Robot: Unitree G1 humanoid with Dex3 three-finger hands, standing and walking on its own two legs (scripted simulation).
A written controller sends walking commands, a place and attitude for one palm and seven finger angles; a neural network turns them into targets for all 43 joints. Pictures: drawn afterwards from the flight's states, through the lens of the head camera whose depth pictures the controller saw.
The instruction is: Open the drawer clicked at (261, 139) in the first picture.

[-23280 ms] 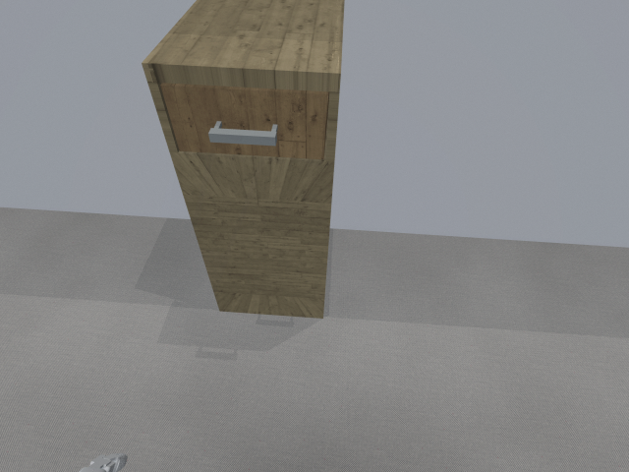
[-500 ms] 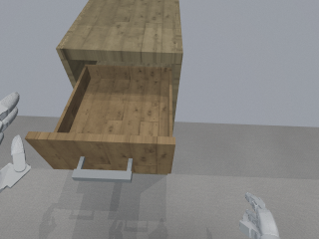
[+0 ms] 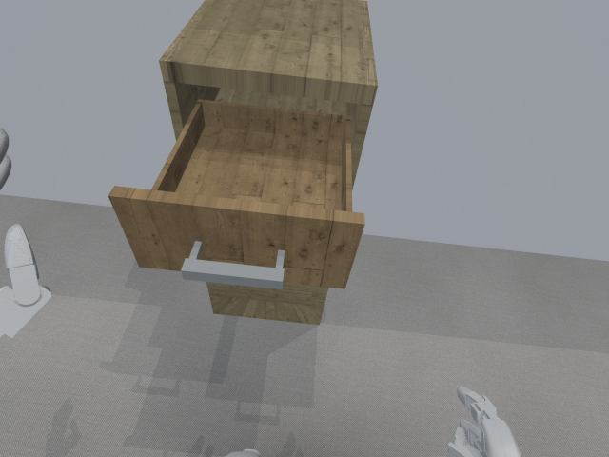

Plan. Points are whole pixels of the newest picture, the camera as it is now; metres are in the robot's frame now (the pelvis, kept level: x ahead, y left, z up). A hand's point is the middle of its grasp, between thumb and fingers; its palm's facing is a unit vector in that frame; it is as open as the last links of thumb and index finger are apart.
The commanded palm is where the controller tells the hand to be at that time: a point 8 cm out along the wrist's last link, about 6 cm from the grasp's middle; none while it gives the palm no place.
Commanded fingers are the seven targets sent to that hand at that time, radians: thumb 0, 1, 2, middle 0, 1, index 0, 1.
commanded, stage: step back with the hand held close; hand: left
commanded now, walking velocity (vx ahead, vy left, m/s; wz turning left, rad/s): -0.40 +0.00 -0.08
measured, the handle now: (236, 262) +0.36 +0.12 +0.04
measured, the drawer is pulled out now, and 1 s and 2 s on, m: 0.30 0.30 0.30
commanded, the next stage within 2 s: stop stepping back and stand still in 0.28 s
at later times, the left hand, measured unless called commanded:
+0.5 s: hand out of the picture +0.08 +0.18 +0.23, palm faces +0.32 -0.78 -0.53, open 7.4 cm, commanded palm +0.04 +0.23 +0.23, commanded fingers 0.00 0.90 0.90 -0.20 -0.30 -0.20 -0.30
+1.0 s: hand out of the picture +0.04 +0.21 +0.21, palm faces +0.46 -0.77 -0.45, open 7.4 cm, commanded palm -0.03 +0.24 +0.23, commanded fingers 0.00 0.90 0.90 -0.20 -0.30 -0.20 -0.30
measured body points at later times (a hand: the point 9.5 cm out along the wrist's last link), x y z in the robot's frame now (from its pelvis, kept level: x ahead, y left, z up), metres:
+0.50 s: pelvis -0.11 -0.04 +0.02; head -0.10 -0.03 +0.47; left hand +0.06 +0.22 +0.26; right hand +0.05 -0.29 -0.06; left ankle -0.06 +0.05 -0.69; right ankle -0.19 -0.13 -0.72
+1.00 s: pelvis -0.17 -0.04 +0.01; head -0.17 -0.04 +0.46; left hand +0.01 +0.25 +0.23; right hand -0.04 -0.28 -0.09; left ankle -0.14 +0.08 -0.72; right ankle -0.19 -0.13 -0.72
